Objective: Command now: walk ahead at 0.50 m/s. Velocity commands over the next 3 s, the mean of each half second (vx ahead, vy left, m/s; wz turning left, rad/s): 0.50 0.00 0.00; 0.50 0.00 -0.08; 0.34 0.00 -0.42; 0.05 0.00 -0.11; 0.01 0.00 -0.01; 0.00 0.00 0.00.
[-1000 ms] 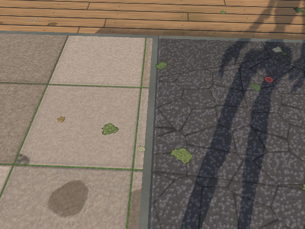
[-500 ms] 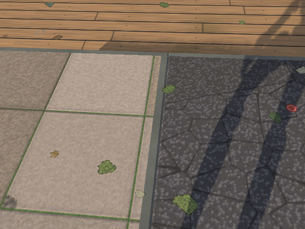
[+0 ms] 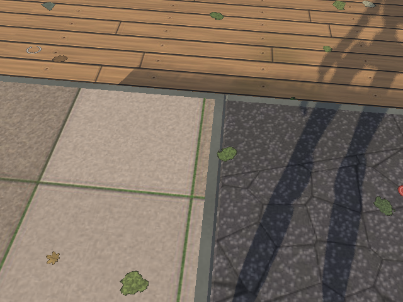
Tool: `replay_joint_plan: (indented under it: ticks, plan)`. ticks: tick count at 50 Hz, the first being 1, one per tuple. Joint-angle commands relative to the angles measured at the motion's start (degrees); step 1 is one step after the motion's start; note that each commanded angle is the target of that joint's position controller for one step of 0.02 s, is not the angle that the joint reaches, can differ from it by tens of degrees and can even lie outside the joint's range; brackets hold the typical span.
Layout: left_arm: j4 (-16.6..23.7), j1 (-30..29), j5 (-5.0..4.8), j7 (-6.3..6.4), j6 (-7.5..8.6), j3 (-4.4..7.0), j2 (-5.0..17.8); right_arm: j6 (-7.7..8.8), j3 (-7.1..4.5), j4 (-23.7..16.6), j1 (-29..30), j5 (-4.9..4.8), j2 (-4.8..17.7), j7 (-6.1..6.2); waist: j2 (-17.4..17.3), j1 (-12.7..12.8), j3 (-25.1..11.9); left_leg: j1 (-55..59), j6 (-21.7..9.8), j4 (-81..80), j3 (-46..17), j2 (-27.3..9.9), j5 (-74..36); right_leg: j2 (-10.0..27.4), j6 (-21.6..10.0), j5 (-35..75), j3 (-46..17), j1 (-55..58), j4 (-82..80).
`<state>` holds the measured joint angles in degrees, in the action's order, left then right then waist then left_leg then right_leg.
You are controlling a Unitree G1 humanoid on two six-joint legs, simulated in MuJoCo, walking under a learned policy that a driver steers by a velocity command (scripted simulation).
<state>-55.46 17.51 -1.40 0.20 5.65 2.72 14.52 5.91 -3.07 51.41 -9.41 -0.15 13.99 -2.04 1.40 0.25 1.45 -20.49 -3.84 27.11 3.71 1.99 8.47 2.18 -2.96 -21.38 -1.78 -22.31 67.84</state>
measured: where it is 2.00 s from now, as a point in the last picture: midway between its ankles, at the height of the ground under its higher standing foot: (227, 201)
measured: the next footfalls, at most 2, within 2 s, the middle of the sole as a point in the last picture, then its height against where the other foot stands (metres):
right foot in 0.44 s outside the picture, level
left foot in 1.00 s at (181, 231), level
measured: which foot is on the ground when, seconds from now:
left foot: down 0.00-0.46, up 0.48-0.98, down 1.00-1.00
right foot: up 0.00-0.42, down 0.44-1.00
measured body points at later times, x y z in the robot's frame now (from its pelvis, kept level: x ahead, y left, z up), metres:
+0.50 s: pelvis +0.27 -0.06 -0.01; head +0.31 -0.07 +0.44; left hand +0.46 +0.19 -0.11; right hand +0.24 -0.32 -0.16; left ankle +0.09 +0.08 -0.68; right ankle +0.38 -0.15 -0.74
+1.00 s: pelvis +0.55 -0.03 -0.01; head +0.58 -0.02 +0.44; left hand +0.50 +0.24 -0.15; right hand +0.76 -0.27 -0.10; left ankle +0.68 +0.09 -0.74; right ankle +0.38 -0.15 -0.73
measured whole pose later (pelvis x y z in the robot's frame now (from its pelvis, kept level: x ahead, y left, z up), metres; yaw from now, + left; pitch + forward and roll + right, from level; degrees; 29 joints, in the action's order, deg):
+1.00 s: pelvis +0.55 -0.03 -0.01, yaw -3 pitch +2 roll -2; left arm -58.4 24.7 -1.0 0.7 3.3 3.7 13.8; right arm 6.3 -3.0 48.7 0.8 -0.7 13.1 -1.7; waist -0.9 4.4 0.6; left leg -27.8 -2.8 27.5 -0.1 -2.2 2.2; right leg -0.7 -0.2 -24.9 -0.6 1.9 21.4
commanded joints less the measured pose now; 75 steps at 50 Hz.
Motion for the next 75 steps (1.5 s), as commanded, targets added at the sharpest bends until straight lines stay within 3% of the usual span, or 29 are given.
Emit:
replay_joint_plan:
  ticks: [1,7,16,19,21,22,23,24,25,26,28,33,39,45,47,49,50,51,52,53,55,58,62,63,66,70,73,74,75]
  plan:
    - [3.41,1.38,0.29,0.48,-0.07,1.58,4.06,0.81,-0.68,-1.34,-2.12,0.73,4.22,-0.16,-5.48,0.56,-4.45,12.04,-9.42,-16.80,-18.31,-15.21,-6.36,6.31,-0.27,6.08,-2.77,-11.15,-0.57]
    - [6.61,-7.73,1.18,0.69,-1.23,1.91,3.30,0.43,-1.33,1.37,-7.80,0.30,7.41,1.70,-3.89,-0.62,-0.06,12.53,-9.51,-20.54,-11.75,-14.22,-11.99,6.99,2.43,18.82,-1.40,-19.22,-15.52]
    - [11.47,-22.85,0.21,-1.66,-0.11,0.68,2.08,-1.13,-1.54,5.18,-15.56,-0.63,8.42,2.44,-4.66,-5.23,3.87,22.69,-7.47,-17.86,-8.05,-15.54,-11.31,3.16,1.42,24.32,1.58,-18.83,-35.86]
    - [12.08,-21.68,0.07,-2.56,0.47,1.01,3.61,-1.85,-2.10,5.59,-14.65,-0.87,9.39,2.80,-5.96,-3.11,2.71,26.20,-6.22,-13.48,-8.34,-17.46,-18.91,1.77,-0.77,18.46,2.24,-14.49,-38.51]
    - [9.17,-11.22,0.35,-2.37,0.65,2.70,6.69,-2.31,-2.16,4.96,-11.79,-0.94,9.74,2.85,-6.70,2.94,-3.60,24.48,-4.33,-2.02,-5.72,-14.84,-35.97,-1.97,-3.12,17.67,5.29,1.49,-40.25]
    - [6.05,-0.57,0.67,-1.90,0.61,4.14,9.94,-2.37,-1.48,4.17,-11.30,-0.50,8.13,2.82,-4.92,7.08,-10.57,16.79,-2.48,10.95,-3.47,-11.64,-33.22,0.47,-5.51,19.46,2.47,17.77,-38.65]
    - [4.57,8.11,1.89,-1.42,0.37,5.52,15.84,-1.58,0.17,2.94,-16.51,0.30,2.84,2.41,6.88,6.55,-20.24,-4.62,1.26,33.87,-0.71,-4.03,-9.98,15.63,-13.17,16.44,-19.96,41.29,-39.18]
    - [3.89,9.11,1.22,-1.65,0.12,4.63,13.49,-0.08,0.91,3.87,-17.96,-0.50,1.17,1.93,14.27,6.00,-25.49,-16.73,2.25,46.18,-7.25,1.68,23.57,21.78,-17.98,9.68,-40.42,47.68,-49.16]
    - [4.59,4.81,0.75,-1.67,0.21,3.38,9.70,1.02,-0.63,2.89,-13.10,-2.01,7.05,1.62,9.60,6.00,-17.76,-22.46,0.97,51.08,-10.63,-2.38,22.11,19.48,-14.72,5.81,-34.56,41.50,-50.38]
    - [5.90,-0.27,0.86,-1.52,0.19,2.68,7.41,1.48,-0.84,1.50,-8.34,-2.65,8.09,1.65,6.11,4.76,-11.22,-23.14,0.11,49.95,-8.90,-5.52,16.96,17.26,-12.38,7.84,-25.80,32.70,-51.43]
    - [6.59,-6.54,1.72,-1.95,0.55,1.56,4.13,0.54,-1.54,1.42,-6.21,-1.30,7.05,2.44,2.00,0.79,-4.35,-17.22,0.24,42.10,-7.89,-9.81,9.35,12.49,-9.88,15.01,-15.19,17.66,-55.60]
    - [4.20,-3.45,1.84,-1.31,1.05,2.04,6.48,-1.86,-1.72,0.69,-4.87,-0.50,4.24,2.94,1.85,-1.23,-0.82,-17.18,2.22,31.84,-7.14,-11.22,0.78,10.73,-10.97,21.09,-7.94,11.72,-61.15]
    - [2.00,1.89,1.11,0.04,0.33,2.01,7.30,-1.30,-1.31,-2.66,6.84,-0.35,2.87,2.06,1.92,1.94,1.49,-18.59,3.25,12.85,-5.04,-9.09,-14.53,8.58,-8.45,22.00,-2.33,15.13,-62.12]
    - [-0.72,7.09,0.22,0.55,-1.08,2.52,8.07,0.00,-0.76,-6.27,15.50,-0.94,3.51,0.43,2.03,3.82,4.08,-18.06,2.78,2.74,-5.44,-6.72,-10.22,11.67,-8.35,22.42,-5.36,22.88,-57.01]
    - [-0.56,5.98,0.07,0.80,-1.53,2.99,8.96,0.67,-1.26,-6.03,13.14,-1.04,5.26,0.12,3.26,1.77,2.59,-12.28,2.03,0.78,-5.29,-5.56,-6.84,12.58,-7.40,25.30,-7.12,23.45,-53.93]
    - [0.25,3.68,0.17,0.76,-1.91,2.80,8.44,1.15,-3.08,-2.94,2.00,-0.88,8.72,0.57,3.42,-4.20,-3.96,4.55,0.03,-1.01,-3.10,-3.06,-4.84,9.08,-5.25,37.19,-5.40,20.75,-42.37]
    - [1.69,2.84,0.82,0.63,-1.88,1.85,6.00,1.37,-4.32,-0.67,-8.95,0.09,12.47,1.13,0.36,-8.39,-12.65,22.21,-3.16,1.90,-9.36,-9.86,-5.64,5.27,-3.11,30.38,-2.73,11.25,-26.99]
    - [2.70,9.62,0.74,0.43,-0.95,0.00,-1.05,0.83,-5.70,0.62,-15.49,0.81,18.09,1.43,-14.14,-6.54,-21.99,44.68,-11.10,-1.29,-32.63,-24.86,1.07,-4.00,1.42,5.19,2.05,-11.35,-4.81]
    - [2.06,9.25,-0.28,0.24,0.02,0.58,2.06,0.60,-4.25,0.52,-15.71,0.56,13.18,1.33,-16.52,-7.15,-25.15,44.42,-12.39,-8.19,-44.17,-26.79,7.55,-3.73,1.17,-12.31,-5.58,-17.71,4.50]
    - [3.28,4.54,-1.57,0.29,0.25,1.97,6.71,0.60,-3.10,-0.33,-10.72,0.20,9.52,1.52,-12.48,-6.44,-15.93,36.85,-9.27,-9.24,-35.52,-25.07,10.34,-0.56,0.43,-9.05,-5.97,-22.23,8.10]
    - [4.28,-0.02,-0.95,0.85,-0.43,2.44,6.09,0.57,-1.83,-1.26,-2.60,0.23,5.47,1.43,-7.07,-3.36,-6.20,20.26,-6.03,-13.35,-22.23,-20.87,6.59,4.25,0.01,0.18,-3.79,-19.35,4.24]
    - [4.37,1.96,-0.71,0.74,-2.84,2.72,2.28,0.95,-1.69,-0.43,0.26,0.97,4.32,1.45,-8.50,0.22,-2.11,10.01,-5.28,-18.41,-11.22,-17.81,0.28,6.69,-0.01,5.62,-3.56,-13.13,0.03]
    - [7.36,-1.32,0.51,0.79,-4.02,3.23,2.42,0.79,-2.40,0.21,0.56,1.60,7.08,2.84,-5.89,1.77,0.25,8.78,-6.08,-16.76,-0.05,-17.15,-25.69,5.32,2.14,13.33,-2.34,-14.81,-9.26]
    - [4.89,3.05,8.17,-3.29,-1.34,-0.90,-5.08,3.13,-0.38,-1.08,-3.32,7.06,-1.27,2.35,-0.86,0.58,-2.74,12.18,-10.52,-19.25,1.17,-19.17,-21.22,6.51,2.13,20.02,-1.84,-13.39,-12.02]
    - [8.26,-6.81,5.35,-5.97,-0.03,0.27,0.76,3.16,-1.70,-0.71,-4.04,4.87,5.80,1.81,-4.03,-0.79,-0.16,14.20,-9.97,-18.41,6.72,-17.27,-29.19,5.26,2.43,21.52,0.99,-13.42,-20.83]
    - [10.06,-10.28,4.66,-4.69,-0.50,0.18,3.68,2.55,-3.03,-0.82,-4.76,3.95,9.32,1.03,-5.07,-0.05,-0.56,21.15,-8.20,-14.14,6.77,-18.56,-35.68,3.32,1.95,19.52,0.65,-11.83,-29.85]
    - [9.66,-8.98,3.85,-3.39,0.61,1.17,5.98,1.50,-3.20,-1.41,-2.31,3.08,8.92,1.15,-4.16,2.59,-2.10,21.11,-4.89,-6.96,7.96,-17.44,-32.78,-0.39,-1.11,25.07,2.39,-3.38,-38.16]
    - [9.24,-8.19,2.99,-2.87,1.51,2.01,8.19,1.25,-2.79,-1.15,-3.99,2.40,7.78,0.80,-2.30,2.99,-5.07,18.70,-2.46,-2.02,8.90,-14.26,-33.45,-2.76,-3.79,34.63,3.87,4.95,-41.56]
    - [9.01,-5.51,2.60,-2.10,2.28,3.25,13.06,0.90,-1.60,-1.86,-9.19,2.20,3.84,0.57,3.92,1.30,-15.15,13.40,2.28,6.79,11.66,-9.01,-21.27,2.52,-10.94,60.94,-0.91,21.25,-37.58]
Over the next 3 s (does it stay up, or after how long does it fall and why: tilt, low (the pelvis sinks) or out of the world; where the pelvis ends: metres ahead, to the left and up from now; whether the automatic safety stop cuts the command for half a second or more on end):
stays up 0.87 -0.08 0.00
